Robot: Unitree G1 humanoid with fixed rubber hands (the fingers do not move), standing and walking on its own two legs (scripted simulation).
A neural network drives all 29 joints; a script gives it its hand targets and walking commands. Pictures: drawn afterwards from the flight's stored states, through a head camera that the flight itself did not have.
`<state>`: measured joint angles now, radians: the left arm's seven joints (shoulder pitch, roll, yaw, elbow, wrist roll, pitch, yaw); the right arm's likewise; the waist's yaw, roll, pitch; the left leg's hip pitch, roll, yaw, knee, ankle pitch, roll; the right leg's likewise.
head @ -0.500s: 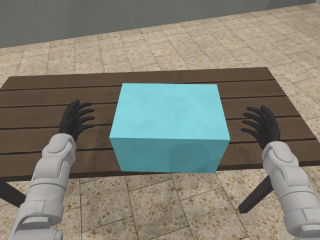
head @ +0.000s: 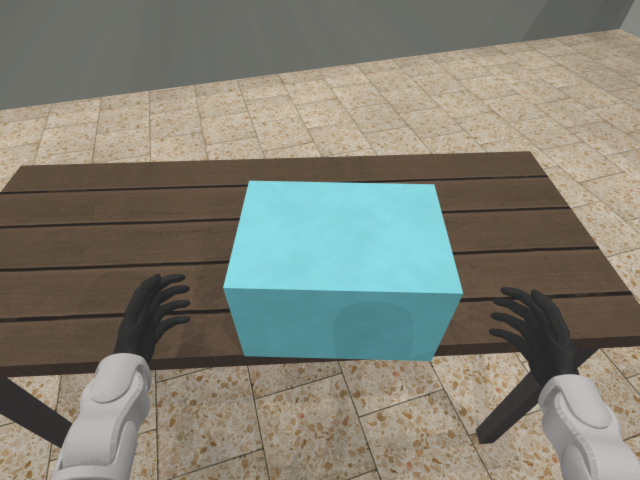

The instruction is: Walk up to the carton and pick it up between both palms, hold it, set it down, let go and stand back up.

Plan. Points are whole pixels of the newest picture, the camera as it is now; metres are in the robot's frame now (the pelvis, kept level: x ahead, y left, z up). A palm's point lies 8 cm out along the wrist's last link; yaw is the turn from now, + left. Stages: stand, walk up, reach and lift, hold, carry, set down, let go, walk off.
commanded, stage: set down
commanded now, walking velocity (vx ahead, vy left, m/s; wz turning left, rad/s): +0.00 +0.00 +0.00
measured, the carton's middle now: (339, 270) +0.41 +0.01 +0.01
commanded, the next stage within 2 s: let go in 1.40 s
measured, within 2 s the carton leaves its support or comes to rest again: neither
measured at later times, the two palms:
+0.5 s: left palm (139, 412) +0.19 +0.24 +0.00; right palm (541, 422) +0.20 -0.23 +0.00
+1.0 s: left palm (156, 448) +0.17 +0.23 -0.05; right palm (518, 463) +0.17 -0.21 -0.06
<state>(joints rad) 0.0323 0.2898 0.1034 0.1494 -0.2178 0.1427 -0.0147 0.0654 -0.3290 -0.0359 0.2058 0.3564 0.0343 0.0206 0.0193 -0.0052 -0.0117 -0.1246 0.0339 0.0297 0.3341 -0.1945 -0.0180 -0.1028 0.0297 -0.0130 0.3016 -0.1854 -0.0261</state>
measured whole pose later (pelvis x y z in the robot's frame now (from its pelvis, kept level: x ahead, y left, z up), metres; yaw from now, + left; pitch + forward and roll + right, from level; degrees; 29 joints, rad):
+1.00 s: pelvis +0.01 +0.00 +0.00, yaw +0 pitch -5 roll +0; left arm 0.23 0.20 0.00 0.42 -0.06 0.03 0.02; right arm 0.25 -0.17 -0.02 0.52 0.06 -0.14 0.02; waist 0.03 0.00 0.05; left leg -0.04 0.02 0.03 0.36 -0.23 -0.01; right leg -0.03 0.02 0.00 0.35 -0.23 -0.02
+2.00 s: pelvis +0.00 +0.00 -0.01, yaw -2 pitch -5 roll +0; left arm 0.18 0.19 0.00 0.56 0.03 0.07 0.00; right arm 0.18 -0.20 -0.03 0.73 -0.03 -0.16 0.02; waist 0.01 0.00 0.05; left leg -0.09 0.03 0.06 0.42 -0.25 -0.02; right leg -0.10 0.03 0.02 0.43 -0.25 -0.02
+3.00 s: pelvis -0.01 +0.03 -0.02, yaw -11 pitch +1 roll +2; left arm 0.35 0.19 0.02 0.83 0.03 0.00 0.04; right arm 0.29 -0.21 -0.07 0.96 -0.02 0.04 -0.01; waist -0.01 0.00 -0.01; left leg -0.22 0.02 0.21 0.53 -0.32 0.03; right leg -0.33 0.04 0.19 0.61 -0.29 0.02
